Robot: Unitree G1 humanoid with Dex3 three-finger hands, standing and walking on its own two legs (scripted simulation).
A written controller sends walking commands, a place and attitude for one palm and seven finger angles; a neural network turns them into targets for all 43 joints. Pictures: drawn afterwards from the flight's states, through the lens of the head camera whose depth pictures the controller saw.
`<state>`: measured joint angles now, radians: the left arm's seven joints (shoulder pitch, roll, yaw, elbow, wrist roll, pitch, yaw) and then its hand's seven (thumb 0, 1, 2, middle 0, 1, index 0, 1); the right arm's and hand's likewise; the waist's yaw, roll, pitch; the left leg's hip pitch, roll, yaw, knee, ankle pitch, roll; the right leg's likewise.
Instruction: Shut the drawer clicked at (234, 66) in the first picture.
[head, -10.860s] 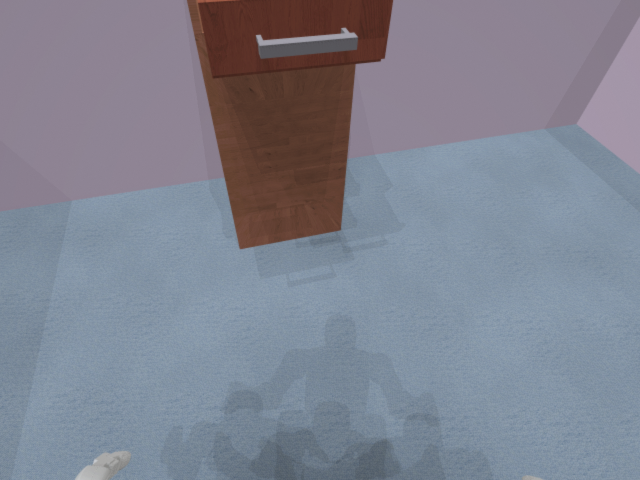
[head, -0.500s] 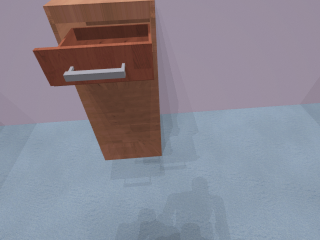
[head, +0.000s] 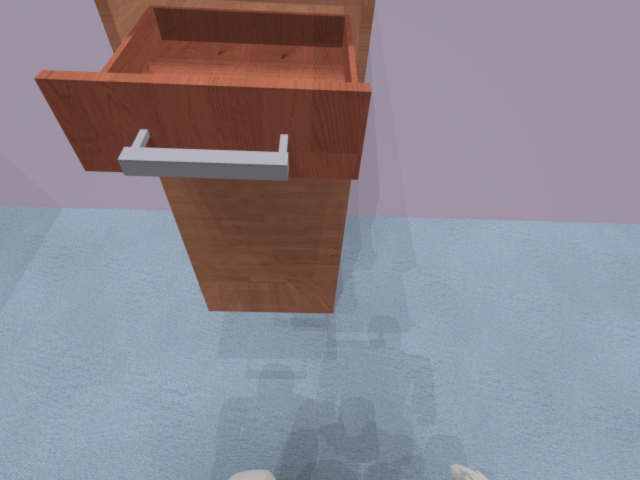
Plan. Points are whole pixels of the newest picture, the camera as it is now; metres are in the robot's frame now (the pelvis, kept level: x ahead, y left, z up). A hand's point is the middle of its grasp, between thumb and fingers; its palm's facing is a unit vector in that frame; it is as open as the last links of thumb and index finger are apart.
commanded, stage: take the last steps up to it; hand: left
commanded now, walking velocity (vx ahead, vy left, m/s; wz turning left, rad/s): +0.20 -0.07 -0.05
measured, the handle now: (210, 151) +0.44 +0.20 +0.17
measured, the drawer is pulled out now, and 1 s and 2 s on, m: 0.25 0.25 0.25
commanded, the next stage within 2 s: come to a stop and stand still in 0.14 s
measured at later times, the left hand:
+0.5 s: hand (253, 406) +0.24 +0.13 -0.15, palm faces -0.02 -0.97 -0.23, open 7.3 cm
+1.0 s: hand out of the picture +0.10 +0.22 -0.14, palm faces +0.05 -0.96 -0.28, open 7.3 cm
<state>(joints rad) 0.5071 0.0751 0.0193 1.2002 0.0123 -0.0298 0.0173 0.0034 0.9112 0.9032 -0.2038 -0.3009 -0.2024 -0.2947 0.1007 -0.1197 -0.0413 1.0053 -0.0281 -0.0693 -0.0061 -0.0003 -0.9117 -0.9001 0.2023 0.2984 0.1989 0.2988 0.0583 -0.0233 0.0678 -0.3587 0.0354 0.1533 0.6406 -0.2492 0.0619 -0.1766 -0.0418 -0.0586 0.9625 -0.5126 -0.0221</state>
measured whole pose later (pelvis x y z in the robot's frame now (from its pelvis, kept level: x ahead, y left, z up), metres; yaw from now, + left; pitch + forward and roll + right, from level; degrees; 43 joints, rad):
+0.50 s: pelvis +0.13 -0.04 +0.01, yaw +0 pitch -1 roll +2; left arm 0.10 0.13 0.02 1.00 0.02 -0.02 0.03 0.00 0.91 0.90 -0.20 -0.30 -0.20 -0.29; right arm 0.30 -0.15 -0.06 1.10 -0.01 0.03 -0.04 0.00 -0.91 -0.90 0.20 0.30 0.20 0.30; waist -0.05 0.04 0.12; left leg -0.26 0.02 0.06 0.88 -0.58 -0.03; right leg -0.36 -0.07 -0.11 0.57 -0.19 -0.03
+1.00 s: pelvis +0.07 +0.01 +0.01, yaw -1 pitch -3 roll +2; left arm 0.35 0.20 0.05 0.96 0.03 0.06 -0.01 0.00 0.91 0.90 -0.20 -0.30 -0.20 -0.29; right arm 0.30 -0.21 -0.03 0.90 -0.05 0.02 -0.02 0.00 -0.91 -0.90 0.20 0.30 0.20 0.30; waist 0.01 0.04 -0.05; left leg -0.19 0.00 0.13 0.55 -0.32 0.04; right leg -0.39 0.00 -0.05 0.79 -0.35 -0.02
